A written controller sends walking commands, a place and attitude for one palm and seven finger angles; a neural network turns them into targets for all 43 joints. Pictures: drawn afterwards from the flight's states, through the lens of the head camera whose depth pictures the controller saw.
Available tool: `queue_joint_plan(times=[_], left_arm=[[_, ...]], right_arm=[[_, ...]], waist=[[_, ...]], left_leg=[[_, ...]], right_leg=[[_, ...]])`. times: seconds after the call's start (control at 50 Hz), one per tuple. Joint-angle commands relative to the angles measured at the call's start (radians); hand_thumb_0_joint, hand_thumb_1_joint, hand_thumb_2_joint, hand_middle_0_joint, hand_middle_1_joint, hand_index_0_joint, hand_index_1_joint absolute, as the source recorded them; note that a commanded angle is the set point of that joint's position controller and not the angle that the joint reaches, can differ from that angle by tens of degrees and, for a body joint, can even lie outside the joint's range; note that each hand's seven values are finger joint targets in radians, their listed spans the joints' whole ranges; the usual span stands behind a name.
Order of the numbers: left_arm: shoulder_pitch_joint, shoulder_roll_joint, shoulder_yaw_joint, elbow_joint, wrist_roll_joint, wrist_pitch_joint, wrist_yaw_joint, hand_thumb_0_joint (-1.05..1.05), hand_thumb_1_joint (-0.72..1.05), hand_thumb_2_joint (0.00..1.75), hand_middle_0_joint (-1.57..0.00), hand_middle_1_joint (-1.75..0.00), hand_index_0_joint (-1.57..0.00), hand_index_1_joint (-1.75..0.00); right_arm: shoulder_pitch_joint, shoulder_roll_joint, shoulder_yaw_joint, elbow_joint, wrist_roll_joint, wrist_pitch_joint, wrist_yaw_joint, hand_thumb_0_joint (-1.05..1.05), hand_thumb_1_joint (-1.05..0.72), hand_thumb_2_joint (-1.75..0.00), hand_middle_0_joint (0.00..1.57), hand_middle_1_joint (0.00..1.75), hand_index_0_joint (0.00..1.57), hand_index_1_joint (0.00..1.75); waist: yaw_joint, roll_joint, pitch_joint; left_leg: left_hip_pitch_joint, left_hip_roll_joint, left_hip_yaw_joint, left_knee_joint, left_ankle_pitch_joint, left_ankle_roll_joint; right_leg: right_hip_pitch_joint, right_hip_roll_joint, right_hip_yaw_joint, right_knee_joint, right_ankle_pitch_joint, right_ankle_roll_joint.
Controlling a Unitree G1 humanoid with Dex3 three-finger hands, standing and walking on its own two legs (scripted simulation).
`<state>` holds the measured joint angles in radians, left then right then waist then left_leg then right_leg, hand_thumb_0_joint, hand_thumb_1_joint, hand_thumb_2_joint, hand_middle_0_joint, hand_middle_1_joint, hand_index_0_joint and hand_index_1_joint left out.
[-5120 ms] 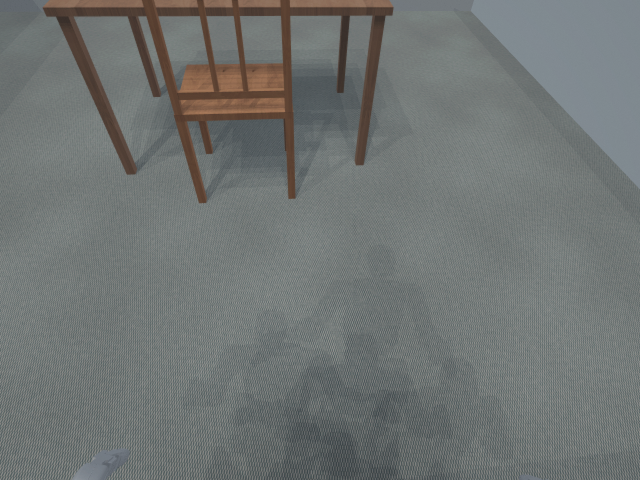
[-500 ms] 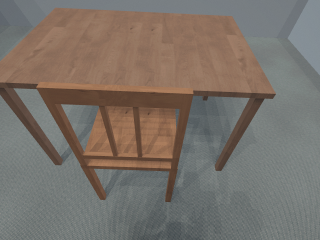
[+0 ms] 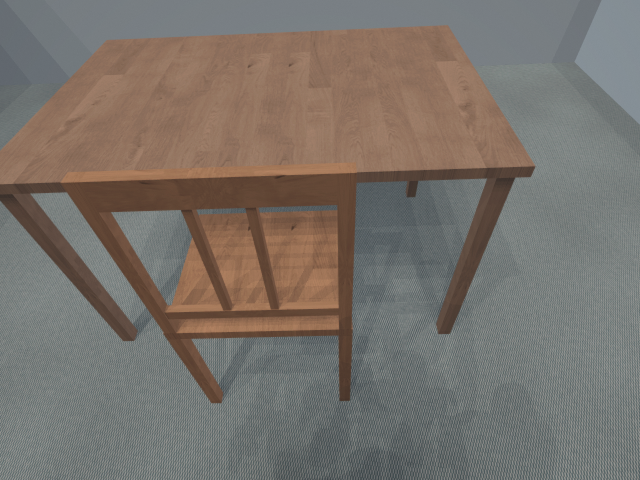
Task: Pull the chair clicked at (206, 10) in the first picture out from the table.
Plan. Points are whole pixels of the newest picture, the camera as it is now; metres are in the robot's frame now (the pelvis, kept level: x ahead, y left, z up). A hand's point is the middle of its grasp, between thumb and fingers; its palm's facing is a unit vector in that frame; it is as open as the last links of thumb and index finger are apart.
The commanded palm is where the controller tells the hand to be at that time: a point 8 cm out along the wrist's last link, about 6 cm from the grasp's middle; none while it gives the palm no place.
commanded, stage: come to a stop and stand still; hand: left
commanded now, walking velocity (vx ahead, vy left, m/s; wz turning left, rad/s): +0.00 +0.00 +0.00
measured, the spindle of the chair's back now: (210, 263) +0.49 +0.24 -0.08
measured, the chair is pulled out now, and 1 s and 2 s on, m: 0.00 0.00 0.00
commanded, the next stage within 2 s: look again from close up in 0.24 s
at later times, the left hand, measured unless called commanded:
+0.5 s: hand out of the picture +0.02 +0.16 -0.16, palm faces +0.00 -0.98 -0.18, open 7.4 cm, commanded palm none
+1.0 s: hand out of the picture +0.04 +0.17 -0.16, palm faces +0.00 -0.98 -0.19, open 7.4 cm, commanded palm none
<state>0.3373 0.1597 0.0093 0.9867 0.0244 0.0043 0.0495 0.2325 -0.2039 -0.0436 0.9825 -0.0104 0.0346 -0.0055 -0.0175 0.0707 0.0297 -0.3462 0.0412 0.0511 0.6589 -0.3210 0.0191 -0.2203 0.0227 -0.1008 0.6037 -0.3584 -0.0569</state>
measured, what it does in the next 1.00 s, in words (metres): stands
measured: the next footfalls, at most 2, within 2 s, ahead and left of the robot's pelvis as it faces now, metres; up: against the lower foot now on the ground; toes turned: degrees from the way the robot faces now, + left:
none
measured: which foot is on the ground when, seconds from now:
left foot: down 0.00-1.00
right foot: down 0.00-1.00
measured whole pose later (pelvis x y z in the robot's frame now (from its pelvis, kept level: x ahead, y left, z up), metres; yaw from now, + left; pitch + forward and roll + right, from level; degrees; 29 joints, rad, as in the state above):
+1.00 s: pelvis +0.05 +0.00 +0.02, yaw -2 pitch +0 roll +1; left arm 0.32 0.15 -0.02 1.11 0.01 -0.02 0.04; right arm 0.23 -0.16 0.02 1.14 0.00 -0.03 -0.03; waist 0.01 -0.02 0.01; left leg -0.18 0.01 0.09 0.41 -0.23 0.01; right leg -0.09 0.00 -0.06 0.41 -0.32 -0.03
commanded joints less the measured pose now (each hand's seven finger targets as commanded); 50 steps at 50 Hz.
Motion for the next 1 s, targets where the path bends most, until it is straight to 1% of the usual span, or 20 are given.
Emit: queue_joint_plan(times=[0.0,0.02,0.04,0.08,0.12,0.16,0.2,0.24,0.36,0.42,0.5,0.54,0.56,0.6,0.66,0.84,0.86,0.94,0.96,0.98], left_arm=[[-0.052,0.146,0.023,-0.086,-0.004,-0.029,0.002,0.0,0.9,0.9,-0.2,-0.3,-0.2,-0.3],[-0.047,0.133,0.021,-0.085,-0.006,-0.027,0.001,0.0,0.9,0.9,-0.2,-0.3,-0.2,-0.3],[-0.038,0.133,0.019,-0.082,-0.009,-0.021,-0.002,0.0,0.9,0.9,-0.2,-0.3,-0.2,-0.3],[-0.008,0.136,0.02,-0.067,-0.01,-0.014,-0.005,0.0,0.9,0.9,-0.2,-0.3,-0.2,-0.3],[0.006,0.142,0.018,-0.053,-0.01,-0.017,-0.009,0.0,0.9,0.9,-0.2,-0.3,-0.2,-0.3],[0.003,0.138,0.018,-0.048,-0.009,-0.021,-0.011,0.0,0.9,0.9,-0.2,-0.3,-0.2,-0.3],[-0.016,0.142,0.016,-0.045,-0.013,-0.022,-0.013,0.0,0.9,0.9,-0.2,-0.3,-0.2,-0.3],[-0.017,0.136,0.014,-0.039,-0.015,-0.027,-0.014,0.0,0.9,0.9,-0.2,-0.3,-0.2,-0.3],[0.004,0.12,0.006,0.002,-0.016,-0.039,-0.013,0.0,0.9,0.9,-0.2,-0.3,-0.2,-0.3],[0.022,0.109,0.001,0.029,-0.017,-0.043,-0.012,0.0,0.9,0.9,-0.2,-0.3,-0.2,-0.3],[0.041,0.1,-0.004,0.06,-0.016,-0.044,-0.008,0.0,0.9,0.9,-0.2,-0.3,-0.2,-0.3],[0.047,0.098,-0.005,0.07,-0.016,-0.044,-0.007,0.0,0.9,0.9,-0.2,-0.3,-0.2,-0.3],[0.053,0.095,-0.005,0.076,-0.014,-0.045,-0.007,0.0,0.9,0.9,-0.2,-0.3,-0.2,-0.3],[0.053,0.092,-0.009,0.086,-0.014,-0.044,-0.005,0.0,0.9,0.9,-0.2,-0.3,-0.2,-0.3],[0.058,0.086,-0.01,0.096,-0.012,-0.042,-0.005,0.0,0.9,0.9,-0.2,-0.3,-0.2,-0.3],[0.062,0.091,-0.009,0.11,-0.012,-0.041,-0.005,0.0,0.9,0.9,-0.2,-0.3,-0.2,-0.3],[0.061,0.092,-0.009,0.109,-0.011,-0.041,-0.005,0.0,0.9,0.9,-0.2,-0.3,-0.2,-0.3],[0.06,0.099,-0.007,0.111,-0.011,-0.043,-0.003,0.0,0.9,0.9,-0.2,-0.3,-0.2,-0.3],[0.057,0.1,-0.007,0.109,-0.011,-0.042,-0.003,0.0,0.9,0.9,-0.2,-0.3,-0.2,-0.3],[0.059,0.097,-0.008,0.11,-0.011,-0.04,-0.003,0.0,0.9,0.9,-0.2,-0.3,-0.2,-0.3]], right_arm=[[0.055,-0.021,0.013,-0.049,-0.003,-0.025,0.003,0.0,-0.9,-0.9,0.2,0.3,0.2,0.3],[0.068,-0.03,0.016,-0.037,-0.005,-0.032,0.001,0.0,-0.9,-0.9,0.2,0.3,0.2,0.3],[0.057,-0.039,0.017,-0.029,-0.007,-0.034,0.001,0.0,-0.9,-0.9,0.2,0.3,0.2,0.3],[0.032,-0.048,0.024,-0.022,-0.011,-0.034,0.0,0.0,-0.9,-0.9,0.2,0.3,0.2,0.3],[0.04,-0.045,0.027,-0.016,-0.011,-0.033,0.0,0.0,-0.9,-0.9,0.2,0.3,0.2,0.3],[0.066,-0.033,0.028,-0.001,-0.012,-0.036,-0.002,0.0,-0.9,-0.9,0.2,0.3,0.2,0.3],[0.092,-0.041,0.031,0.015,-0.013,-0.04,-0.003,0.0,-0.9,-0.9,0.2,0.3,0.2,0.3],[0.101,-0.035,0.034,0.029,-0.011,-0.044,-0.004,0.0,-0.9,-0.9,0.2,0.3,0.2,0.3],[0.109,-0.02,0.043,0.071,-0.003,-0.058,-0.01,0.0,-0.9,-0.9,0.2,0.3,0.2,0.3],[0.108,-0.027,0.046,0.09,0.0,-0.065,-0.013,0.0,-0.9,-0.9,0.2,0.3,0.2,0.3],[0.102,-0.027,0.047,0.11,0.003,-0.067,-0.019,0.0,-0.9,-0.9,0.2,0.3,0.2,0.3],[0.101,-0.027,0.047,0.116,0.004,-0.068,-0.021,0.0,-0.9,-0.9,0.2,0.3,0.2,0.3],[0.09,-0.019,0.047,0.121,0.006,-0.068,-0.022,0.0,-0.9,-0.9,0.2,0.3,0.2,0.3],[0.086,-0.029,0.047,0.125,0.005,-0.066,-0.023,0.0,-0.9,-0.9,0.2,0.3,0.2,0.3],[0.075,-0.025,0.048,0.131,0.006,-0.066,-0.024,0.0,-0.9,-0.9,0.2,0.3,0.2,0.3],[0.056,-0.046,0.048,0.13,0.003,-0.071,-0.027,0.0,-0.9,-0.9,0.2,0.3,0.2,0.3],[0.049,-0.039,0.049,0.131,0.004,-0.071,-0.028,0.0,-0.9,-0.9,0.2,0.3,0.2,0.3],[0.054,-0.052,0.048,0.129,0.003,-0.072,-0.029,0.0,-0.9,-0.9,0.2,0.3,0.2,0.3],[0.049,-0.045,0.049,0.132,0.005,-0.071,-0.029,0.0,-0.9,-0.9,0.2,0.3,0.2,0.3],[0.052,-0.05,0.048,0.131,0.003,-0.07,-0.03,0.0,-0.9,-0.9,0.2,0.3,0.2,0.3]], waist=[[-0.025,-0.19,0.055],[-0.019,-0.14,0.075],[-0.003,-0.064,0.104],[0.022,0.033,0.14],[0.029,-0.038,0.13],[0.023,-0.093,0.101],[0.013,-0.073,0.06],[0.013,-0.068,0.033],[0.021,-0.09,0.011],[0.022,-0.063,-0.003],[0.022,-0.069,-0.01],[0.021,-0.058,-0.014],[0.025,-0.078,0.009],[0.019,-0.081,0.013],[0.023,-0.073,0.041],[0.024,-0.059,-0.006],[0.026,-0.074,0.016],[0.024,-0.082,-0.028],[0.026,-0.092,0.001],[0.025,-0.083,0.0]], left_leg=[[0.128,0.004,-0.006,-0.106,0.059,0.001],[0.14,0.022,-0.035,-0.159,0.093,0.009],[0.1,0.038,-0.068,-0.2,0.062,0.015],[-0.003,0.052,-0.115,-0.28,-0.058,0.025],[-0.023,0.038,-0.098,-0.278,-0.075,0.017],[0.024,0.029,-0.068,-0.254,-0.026,0.007],[0.059,0.027,-0.064,-0.243,-0.001,0.003],[0.075,0.033,-0.066,-0.248,0.025,0.002],[0.098,0.047,-0.059,-0.263,0.135,0.001],[0.123,0.053,-0.06,-0.258,0.195,0.001],[0.152,0.063,-0.061,-0.26,0.251,0.006],[0.164,0.065,-0.06,-0.261,0.261,0.008],[0.164,0.066,-0.058,-0.266,0.26,0.01],[0.177,0.066,-0.061,-0.265,0.267,0.009],[0.182,0.069,-0.061,-0.284,0.265,0.013],[0.226,0.071,-0.06,-0.285,0.329,0.015],[0.219,0.071,-0.058,-0.289,0.33,0.016],[0.242,0.072,-0.057,-0.274,0.386,0.015],[0.227,0.072,-0.054,-0.282,0.373,0.016],[0.228,0.07,-0.058,-0.283,0.371,0.015]], right_leg=[[-0.173,-0.192,0.187,-0.237,0.111,-0.055],[-0.192,-0.158,0.174,-0.222,0.045,-0.035],[-0.191,-0.132,0.156,-0.224,-0.053,-0.018],[-0.128,-0.104,0.151,-0.238,-0.128,0.0],[-0.093,-0.114,0.173,-0.268,-0.148,-0.002],[-0.096,-0.131,0.19,-0.3,-0.155,-0.006],[-0.097,-0.139,0.19,-0.299,-0.144,-0.009],[-0.077,-0.138,0.188,-0.297,-0.103,-0.007],[-0.007,-0.139,0.172,-0.29,0.082,0.003],[0.013,-0.137,0.162,-0.268,0.188,0.007],[0.035,-0.134,0.147,-0.248,0.291,0.015],[0.041,-0.133,0.145,-0.248,0.301,0.017],[0.031,-0.131,0.145,-0.256,0.309,0.02],[0.026,-0.132,0.145,-0.254,0.319,0.022],[0.014,-0.128,0.141,-0.265,0.286,0.025],[0.05,-0.137,0.14,-0.257,0.349,0.028],[0.046,-0.134,0.137,-0.262,0.358,0.029],[0.079,-0.143,0.135,-0.248,0.439,0.031],[0.072,-0.139,0.131,-0.252,0.433,0.031],[0.069,-0.142,0.133,-0.251,0.42,0.031]])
